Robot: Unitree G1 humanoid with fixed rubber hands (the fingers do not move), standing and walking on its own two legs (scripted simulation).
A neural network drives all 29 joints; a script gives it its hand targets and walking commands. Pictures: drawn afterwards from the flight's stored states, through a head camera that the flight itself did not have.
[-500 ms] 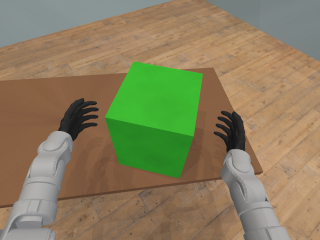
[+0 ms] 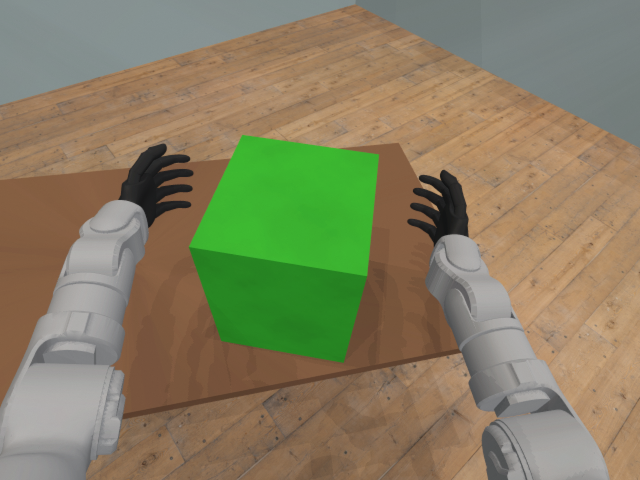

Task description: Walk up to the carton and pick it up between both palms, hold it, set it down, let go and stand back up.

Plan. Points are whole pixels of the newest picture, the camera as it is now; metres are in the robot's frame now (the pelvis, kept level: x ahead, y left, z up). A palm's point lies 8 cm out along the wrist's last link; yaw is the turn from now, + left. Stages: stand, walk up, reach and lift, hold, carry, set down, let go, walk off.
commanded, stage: reach and lift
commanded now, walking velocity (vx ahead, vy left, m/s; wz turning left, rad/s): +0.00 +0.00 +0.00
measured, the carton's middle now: (295, 253) +0.42 +0.00 +0.00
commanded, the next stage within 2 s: none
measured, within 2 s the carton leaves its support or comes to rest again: neither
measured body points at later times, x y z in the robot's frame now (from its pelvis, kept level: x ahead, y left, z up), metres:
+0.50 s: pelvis +0.00 +0.00 +0.00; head +0.03 +0.04 +0.44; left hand +0.50 +0.18 +0.16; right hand +0.41 -0.19 +0.14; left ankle +0.02 +0.11 -0.75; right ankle -0.02 -0.15 -0.75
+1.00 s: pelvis -0.01 +0.00 -0.01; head +0.05 +0.04 +0.43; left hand +0.49 +0.16 +0.07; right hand +0.40 -0.19 +0.06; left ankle +0.02 +0.11 -0.75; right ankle -0.01 -0.15 -0.75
